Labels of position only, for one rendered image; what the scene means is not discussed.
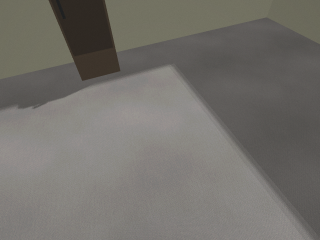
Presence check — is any cupboard door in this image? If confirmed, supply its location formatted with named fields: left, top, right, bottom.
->
left=52, top=0, right=113, bottom=56

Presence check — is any handle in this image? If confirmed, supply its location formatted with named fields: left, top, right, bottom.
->
left=56, top=0, right=66, bottom=19

